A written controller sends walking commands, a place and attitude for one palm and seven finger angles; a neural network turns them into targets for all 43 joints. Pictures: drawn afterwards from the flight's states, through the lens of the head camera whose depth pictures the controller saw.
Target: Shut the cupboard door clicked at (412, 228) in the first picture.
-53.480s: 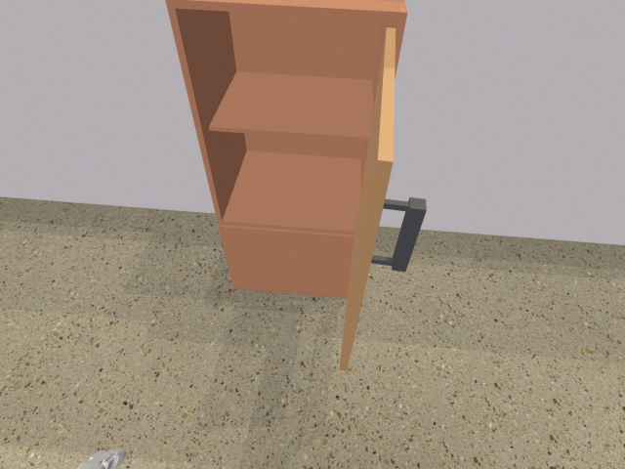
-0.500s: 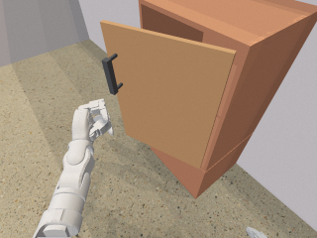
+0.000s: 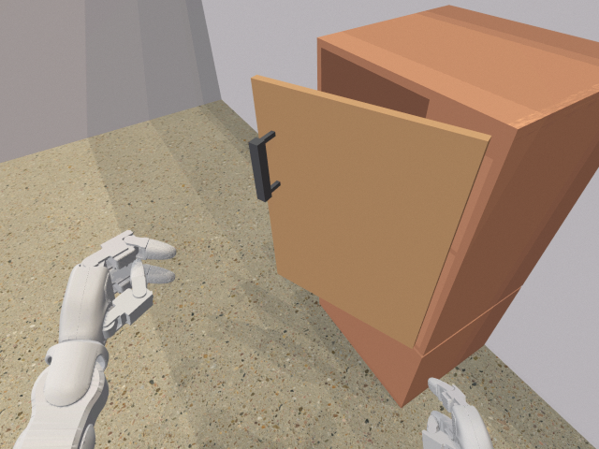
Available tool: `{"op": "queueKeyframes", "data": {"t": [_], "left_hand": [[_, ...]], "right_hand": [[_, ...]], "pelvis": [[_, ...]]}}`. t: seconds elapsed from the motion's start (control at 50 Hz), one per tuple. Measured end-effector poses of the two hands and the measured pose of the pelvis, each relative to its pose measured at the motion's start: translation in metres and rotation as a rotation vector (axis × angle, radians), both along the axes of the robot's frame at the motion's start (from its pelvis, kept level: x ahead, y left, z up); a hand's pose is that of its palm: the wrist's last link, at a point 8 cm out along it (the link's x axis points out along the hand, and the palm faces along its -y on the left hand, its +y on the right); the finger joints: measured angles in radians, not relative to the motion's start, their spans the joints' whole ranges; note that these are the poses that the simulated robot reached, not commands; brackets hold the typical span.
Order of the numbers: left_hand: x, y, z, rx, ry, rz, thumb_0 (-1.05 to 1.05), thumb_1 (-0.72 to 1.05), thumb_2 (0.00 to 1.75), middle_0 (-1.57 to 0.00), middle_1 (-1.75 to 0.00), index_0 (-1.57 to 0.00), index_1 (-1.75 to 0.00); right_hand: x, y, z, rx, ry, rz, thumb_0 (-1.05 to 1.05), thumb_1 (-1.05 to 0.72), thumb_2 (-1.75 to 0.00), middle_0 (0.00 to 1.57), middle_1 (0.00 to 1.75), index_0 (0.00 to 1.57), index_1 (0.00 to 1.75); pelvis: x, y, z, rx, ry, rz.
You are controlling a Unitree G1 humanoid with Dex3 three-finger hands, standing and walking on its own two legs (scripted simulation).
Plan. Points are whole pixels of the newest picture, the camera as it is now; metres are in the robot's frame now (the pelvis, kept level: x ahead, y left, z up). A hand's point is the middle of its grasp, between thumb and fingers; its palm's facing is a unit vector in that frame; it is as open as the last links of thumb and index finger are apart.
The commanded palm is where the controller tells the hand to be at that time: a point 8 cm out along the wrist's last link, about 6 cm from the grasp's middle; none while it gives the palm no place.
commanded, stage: draw the hand back to the body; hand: left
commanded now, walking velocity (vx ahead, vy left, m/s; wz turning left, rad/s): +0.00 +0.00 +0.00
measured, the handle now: (267, 166) +0.64 +0.14 +0.04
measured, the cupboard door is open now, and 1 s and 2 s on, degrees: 23 23 23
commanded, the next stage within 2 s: step back with the hand held close in 0.64 s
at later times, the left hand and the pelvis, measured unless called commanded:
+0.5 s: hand (65, 336) +0.18 +0.26 +0.15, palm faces +0.45 -0.81 -0.37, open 7.2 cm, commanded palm +0.13 +0.30 +0.17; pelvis -0.01 +0.00 +0.00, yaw +0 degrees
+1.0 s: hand (78, 323) +0.19 +0.25 +0.16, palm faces +0.39 -0.79 -0.47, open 7.4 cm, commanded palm +0.14 +0.29 +0.17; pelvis +0.00 -0.01 +0.00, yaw +0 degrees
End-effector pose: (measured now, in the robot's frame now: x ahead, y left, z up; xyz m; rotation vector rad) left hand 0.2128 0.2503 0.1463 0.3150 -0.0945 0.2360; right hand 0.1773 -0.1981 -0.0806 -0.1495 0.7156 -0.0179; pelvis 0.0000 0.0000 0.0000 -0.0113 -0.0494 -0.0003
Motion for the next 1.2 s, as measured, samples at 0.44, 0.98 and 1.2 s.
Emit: {"op": "queueKeyframes", "data": {"t": [0.44, 0.98, 1.2], "left_hand": [[-0.078, 0.050, 0.027, 0.129, -0.046, 0.240, 0.01, 0.90, 0.90, -0.26, -0.36, -0.26, -0.36], [-0.060, 0.037, 0.030, 0.212, -0.039, 0.164, 0.01, 0.89, 0.90, -0.21, -0.31, -0.21, -0.30], [-0.065, 0.048, 0.032, 0.260, -0.051, 0.108, 0.01, 0.89, 0.90, -0.21, -0.31, -0.22, -0.30]], "right_hand": [[-0.005, -0.027, 0.003, -0.057, -0.038, -0.028, 0.01, -0.90, -0.90, 0.20, 0.30, 0.20, 0.30], [-0.023, -0.052, -0.011, -0.070, 0.053, -0.116, 0.01, -0.90, -0.90, 0.20, 0.30, 0.20, 0.30], [-0.041, -0.052, -0.004, -0.104, 0.061, -0.183, 0.01, -0.90, -0.90, 0.20, 0.30, 0.20, 0.30]], "pelvis": [[-0.005, -0.002, 0.001, -0.002, -0.018, 0.008], [-0.005, -0.007, -0.002, -0.007, 0.060, 0.000], [-0.021, 0.003, -0.006, 0.001, 0.077, -0.018]]}}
